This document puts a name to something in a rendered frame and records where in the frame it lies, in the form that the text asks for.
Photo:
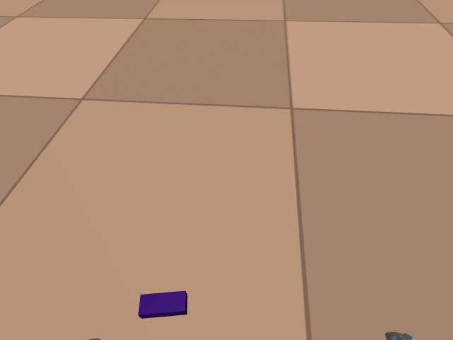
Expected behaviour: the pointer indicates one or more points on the carton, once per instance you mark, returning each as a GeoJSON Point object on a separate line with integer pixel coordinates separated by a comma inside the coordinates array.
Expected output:
{"type": "Point", "coordinates": [163, 304]}

